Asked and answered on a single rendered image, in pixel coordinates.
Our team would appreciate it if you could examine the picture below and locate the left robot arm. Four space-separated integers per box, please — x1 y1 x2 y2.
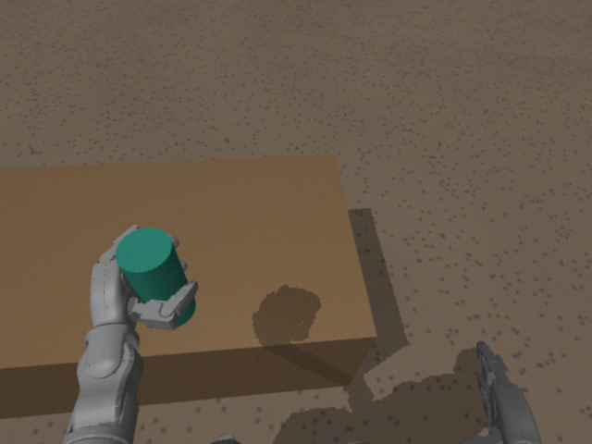
62 323 144 444

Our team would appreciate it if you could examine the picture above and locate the can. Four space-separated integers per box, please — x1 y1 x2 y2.
115 228 196 327

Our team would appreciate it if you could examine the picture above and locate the left robot hand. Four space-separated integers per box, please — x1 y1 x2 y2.
90 225 198 330

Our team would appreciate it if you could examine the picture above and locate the right robot hand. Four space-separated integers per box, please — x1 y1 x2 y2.
462 340 542 444

